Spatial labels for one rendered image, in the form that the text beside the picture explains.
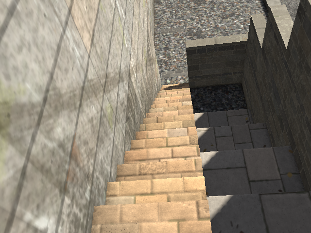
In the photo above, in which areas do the stairs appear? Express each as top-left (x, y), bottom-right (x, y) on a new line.
top-left (91, 83), bottom-right (212, 233)

